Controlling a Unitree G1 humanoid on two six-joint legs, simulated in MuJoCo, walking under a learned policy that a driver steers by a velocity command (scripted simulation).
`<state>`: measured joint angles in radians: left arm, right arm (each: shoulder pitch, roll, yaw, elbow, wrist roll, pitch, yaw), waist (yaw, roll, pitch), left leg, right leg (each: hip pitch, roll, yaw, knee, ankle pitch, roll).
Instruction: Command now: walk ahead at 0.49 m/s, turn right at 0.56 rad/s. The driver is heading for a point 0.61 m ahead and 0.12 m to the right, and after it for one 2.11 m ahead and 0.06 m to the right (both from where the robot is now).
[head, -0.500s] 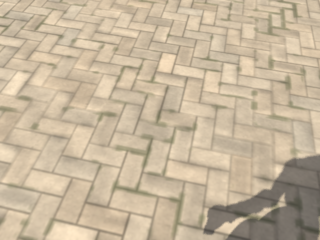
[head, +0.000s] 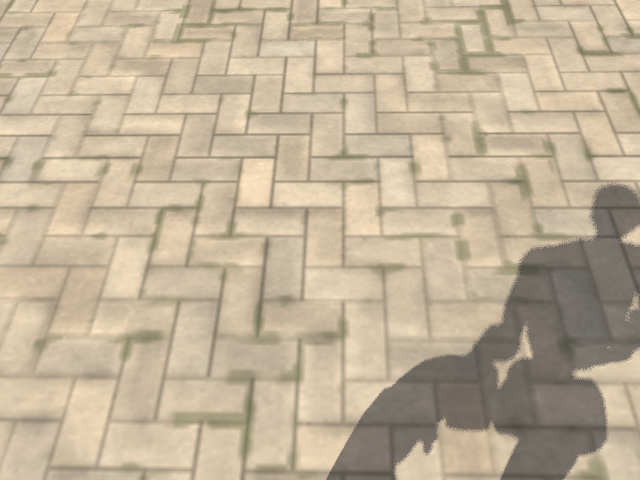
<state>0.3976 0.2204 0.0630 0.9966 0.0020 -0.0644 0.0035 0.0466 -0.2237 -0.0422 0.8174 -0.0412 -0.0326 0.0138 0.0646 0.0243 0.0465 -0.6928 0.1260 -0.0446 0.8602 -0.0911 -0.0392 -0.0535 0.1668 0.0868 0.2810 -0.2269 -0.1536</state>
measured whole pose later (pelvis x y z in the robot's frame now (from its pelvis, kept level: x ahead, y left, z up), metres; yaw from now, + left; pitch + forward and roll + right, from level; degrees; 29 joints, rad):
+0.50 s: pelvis +0.29 +0.04 +0.00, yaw -18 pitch +1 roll +1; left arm 0.16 0.29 0.07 0.79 0.04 0.00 -0.05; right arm 0.35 -0.25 -0.06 0.87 -0.02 -0.09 0.00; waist -0.03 -0.05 0.04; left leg -0.09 -0.02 0.18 0.29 -0.21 0.04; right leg -0.66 -0.05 0.03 1.06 -0.17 -0.06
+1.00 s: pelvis +0.52 -0.11 +0.00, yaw -24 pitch +0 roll +0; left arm 0.33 0.22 0.04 0.88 0.02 -0.08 0.00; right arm 0.28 -0.25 -0.05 0.85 -0.02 -0.01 0.04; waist 0.00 0.04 0.04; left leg -0.61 0.09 -0.03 1.07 -0.20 0.03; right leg -0.08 0.08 -0.13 0.27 -0.20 -0.11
